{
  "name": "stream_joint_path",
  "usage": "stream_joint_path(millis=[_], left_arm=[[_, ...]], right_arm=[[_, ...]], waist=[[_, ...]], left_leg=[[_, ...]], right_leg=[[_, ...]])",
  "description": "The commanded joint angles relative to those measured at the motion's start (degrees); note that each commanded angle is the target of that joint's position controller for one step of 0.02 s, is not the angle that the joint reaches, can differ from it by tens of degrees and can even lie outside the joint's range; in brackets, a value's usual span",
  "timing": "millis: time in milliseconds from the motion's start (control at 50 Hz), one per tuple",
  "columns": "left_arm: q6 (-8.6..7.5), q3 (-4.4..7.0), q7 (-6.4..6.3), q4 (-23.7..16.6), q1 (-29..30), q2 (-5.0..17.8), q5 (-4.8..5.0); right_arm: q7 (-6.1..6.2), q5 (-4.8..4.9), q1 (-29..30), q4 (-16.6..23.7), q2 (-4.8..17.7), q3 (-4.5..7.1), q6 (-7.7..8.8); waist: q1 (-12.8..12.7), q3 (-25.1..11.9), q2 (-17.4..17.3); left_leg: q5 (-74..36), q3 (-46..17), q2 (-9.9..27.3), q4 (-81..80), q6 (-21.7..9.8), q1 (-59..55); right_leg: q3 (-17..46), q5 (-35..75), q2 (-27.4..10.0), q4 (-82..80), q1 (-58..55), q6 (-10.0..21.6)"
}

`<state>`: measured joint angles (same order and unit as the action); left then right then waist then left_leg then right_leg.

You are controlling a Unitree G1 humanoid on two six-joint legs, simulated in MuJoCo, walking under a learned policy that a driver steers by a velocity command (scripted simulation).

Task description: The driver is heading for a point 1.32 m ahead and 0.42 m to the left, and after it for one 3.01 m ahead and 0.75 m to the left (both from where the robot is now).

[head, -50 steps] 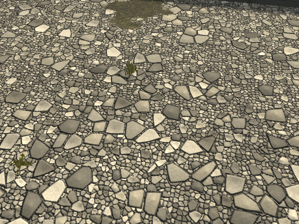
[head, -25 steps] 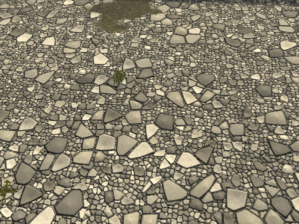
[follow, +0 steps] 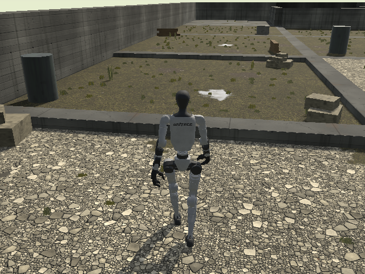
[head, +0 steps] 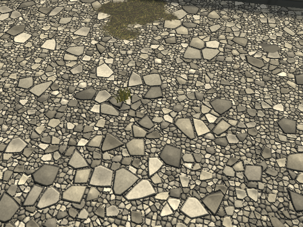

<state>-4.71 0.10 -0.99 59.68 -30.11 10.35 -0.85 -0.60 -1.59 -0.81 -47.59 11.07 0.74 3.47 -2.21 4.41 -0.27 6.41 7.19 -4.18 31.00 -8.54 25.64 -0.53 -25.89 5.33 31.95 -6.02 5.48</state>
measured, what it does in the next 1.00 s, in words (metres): walks ahead: right foot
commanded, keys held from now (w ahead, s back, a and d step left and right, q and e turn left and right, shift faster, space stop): w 0.64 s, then w+q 0.36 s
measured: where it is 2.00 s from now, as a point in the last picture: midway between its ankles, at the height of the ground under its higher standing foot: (154, 140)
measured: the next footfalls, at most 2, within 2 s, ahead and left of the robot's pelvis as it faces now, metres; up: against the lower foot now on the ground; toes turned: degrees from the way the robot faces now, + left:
right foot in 0.54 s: +0.46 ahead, -0.12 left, +0.00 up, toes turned -3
left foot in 1.10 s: +0.73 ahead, +0.06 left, +0.00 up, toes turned +18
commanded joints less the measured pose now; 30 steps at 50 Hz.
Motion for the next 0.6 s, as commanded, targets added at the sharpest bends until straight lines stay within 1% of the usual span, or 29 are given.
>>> stream_joint_path(millis=[20, 40, 60, 80, 100, 120, 140, 180, 200, 240, 320, 360, 420, 460, 480, 500, 520, 540, 560, 580, 600], left_arm=[[-0.42, 1.39, 0.7, -4.41, -4.94, 4.32, 0.98], [-0.27, 1.93, 0.58, -5.41, 1.04, 8.25, -0.26], [-0.45, 2.28, 1.08, -6.63, 5.95, 8.72, -0.48], [-0.31, 2.29, 1.25, -6.76, 7.14, 7.71, -0.59], [0.38, 2.18, 1.48, -6.63, 6.9, 6.58, -1.1], [1.11, 1.78, 1.86, -6.24, 5.79, 4.79, -1.37], [1.55, 1.7, 2.11, -6.28, 5.98, 4.02, -1.37], [2.12, 1.8, 2.43, -7.58, 9.51, 4.19, -1.31], [2.3, 1.86, 2.52, -8.6, 12.54, 4.57, -1.28], [2.44, 1.89, 2.6, -10.44, 18.43, 5.02, -1.04], [2.34, 1.36, 2.81, -12.85, 27.08, 4.12, -0.38], [2.32, 1.16, 2.79, -13.75, 30.62, 4.01, -0.29], [1.98, 1.15, 2.7, -15.2, 34.78, 4.42, -0.31], [1.53, 1.37, 2.62, -15.81, 35.14, 5.02, -0.31], [1.24, 1.59, 2.45, -15.39, 33.19, 5.36, -0.31], [0.94, 2.03, 2.08, -14.09, 29.0, 6.06, -0.39], [0.49, 2.73, 1.61, -11.4, 21.05, 7.07, -0.5], [-0.12, 3.78, 0.97, -8.08, 10.8, 9.32, -1.35], [-0.44, 5.32, 0.27, -6.73, 1.58, 15.13, -2.96], [0.46, 5.92, 1.01, -6.18, 1.49, 16.01, -1.63], [0.85, 5.33, 1.5, -6.73, 7.46, 12.96, -0.02]], right_arm=[[0.65, -0.29, -26.14, -5.61, 14.15, 4.56, -0.49], [0.15, 1.34, -18.57, -4.15, 10.7, 4.05, -0.43], [-0.16, 1.5, -14.34, -3.41, 7.49, 3.25, -0.04], [-0.33, 0.98, -13.57, -4.17, 5.34, 2.65, 0.56], [-0.11, 0.86, -14.39, -5.05, 4.43, 2.2, 1.23], [0.07, 0.87, -15.24, -6.13, 3.91, 1.89, 1.8], [0.13, 0.97, -16.94, -7.15, 4.19, 1.87, 2.39], [0.11, 1.16, -19.38, -8.59, 5.84, 2.08, 3.01], [0.08, 1.19, -20.5, -9.05, 6.36, 2.11, 3.03], [0.03, 1.33, -22.96, -9.77, 6.46, 1.91, 2.87], [0.3, 1.36, -27.76, -11.18, 6.12, 1.41, 2.68], [0.63, 1.11, -29.93, -11.93, 6.15, 1.22, 2.57], [1.16, 0.41, -32.06, -12.95, 6.59, 1.15, 2.26], [1.56, 0.05, -31.6, -13.39, 7.35, 1.33, 2.12], [1.72, 0.02, -30.3, -13.34, 7.7, 1.41, 2.1], [1.84, 0.05, -29.21, -13.31, 8.25, 1.54, 2.07], [1.75, 0.22, -28.28, -13.36, 8.68, 1.63, 1.92], [1.62, 0.66, -27.28, -12.81, 8.38, 1.44, 1.98], [1.23, 2.04, -28.54, -10.33, 4.65, 0.42, 2.2], [0.94, 2.95, -33.33, -11.15, 4.12, 0.92, 2.16], [1.16, 1.4, -28.55, -10.54, 8.12, 2.03, 1.9]], waist=[[7.14, -19.13, -12.38], [5.75, -9.16, -2.94], [4.8, -3.37, -0.74], [2.67, -0.11, 2.46], [1.14, 0.22, 2.71], [-0.01, -0.05, 1.44], [-0.29, 0.02, 0.69], [-0.3, 0.83, -0.51], [0.2, 1.52, -0.82], [1.67, 2.28, -1.02], [4.54, 1.76, -2.57], [5.8, 1.83, -3.19], [6.82, 2.16, -3.63], [5.87, 2.23, -3.92], [4.37, 1.48, -4.15], [2.37, -0.57, -4.66], [-0.98, -4.45, -4.18], [-5.13, -9.92, -2.91], [-6.75, -18.33, 5.05], [-4.42, -24.19, 13.25], [-2.37, -15.24, 4.83]], left_leg=[[12.79, -50.22, 26.98, -12.58, -14.82, -43.47], [21.95, -43.41, 24.54, -17.63, -12.52, -33.95], [20.65, -36.97, 22.58, -20.42, -11.16, -25.45], [13.88, -32.08, 20.53, -22.09, -9.47, -19.35], [8.35, -27.57, 18.5, -22.65, -7.98, -15.4], [4.85, -24.08, 17.04, -23.51, -6.88, -13.03], [1.01, -21.74, 16.19, -23.93, -6.63, -12.23], [-2.29, -17.78, 14.88, -25.27, -6.1, -12.21], [-3.4, -16.42, 14.32, -25.96, -5.65, -12.84], [-7.95, -14.24, 13.11, -26.12, -4.28, -15.35], [-15.67, -11.19, 11.77, -24.59, -1.38, -20.34], [-18.11, -10.94, 12.27, -23.67, -1.24, -24.1], [-22.69, -11.33, 14.43, -21.01, -2.39, -30.84], [-27.84, -11.38, 16.14, -18.46, -2.79, -33.88], [-33.99, -10.61, 16.33, -15.87, -2.29, -33.9], [-41.72, -9.93, 16.19, -11.33, -1.53, -33.41], [-45.63, -8.86, 15.11, -2.9, -0.72, -32.25], [-38.07, -7.28, 13.11, 8.76, 0.35, -24.49], [-14.29, -4.18, 8.36, 28.22, 2.2, -8.2], [23.15, -5.82, -0.9, 44.75, 3.35, 5.75], [18.98, -10.51, 3.37, 46.72, 2.58, 10.91]], right_leg=[[3.27, -3.86, 1.27, 51.16, 38.16, 0.09], [5.29, 3.2, -4.05, 48.86, 42.64, 1.29], [4.31, 7.32, -5.65, 46.01, 41.77, 1.36], [4.34, 8.75, -7.41, 42.75, 39.35, 1.07], [4.59, 9.22, -8.8, 39.93, 36.2, 0.42], [4.13, 9.59, -9.51, 37.64, 33.68, -0.38], [3.34, 10.07, -9.75, 36.16, 33.3, -0.96], [1.86, 13.28, -10.96, 32.44, 36.38, -1.98], [1.08, 15.7, -11.59, 30.11, 38.77, -2.46], [-0.36, 20.55, -12.15, 24.45, 42.65, -3.29], [-2.78, 27.47, -10.64, 12.77, 42.88, -4.04], [-3.53, 28.28, -9.63, 8.63, 43.12, -3.85], [-3.9, 25.15, -8.3, 4.33, 44.1, -2.88], [-3.85, 20.99, -7.46, 1.85, 42.56, -1.42], [-4.28, 18.5, -6.31, 0.17, 38.76, -0.38], [-4.9, 16.21, -4.47, -1.2, 32.59, 0.7], [-5.53, 16.77, -2.64, -4.29, 23.45, 2.08], [-2.73, 18.55, -5.23, -5.77, 8.93, 4.1], [16.21, 13.01, -21.02, -6.36, -8.31, 8.62], [39.81, 12.93, -30.56, -13.95, -15.27, 15.45], [33.61, 10.32, -27.36, -15.73, -7.98, 13.47]])
Keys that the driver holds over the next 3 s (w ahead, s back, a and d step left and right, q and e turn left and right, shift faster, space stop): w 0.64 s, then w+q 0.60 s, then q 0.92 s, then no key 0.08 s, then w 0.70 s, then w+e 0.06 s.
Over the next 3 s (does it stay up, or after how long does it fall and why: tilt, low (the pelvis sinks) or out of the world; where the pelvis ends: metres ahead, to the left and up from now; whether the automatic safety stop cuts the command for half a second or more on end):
stays up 0.95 0.23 0.02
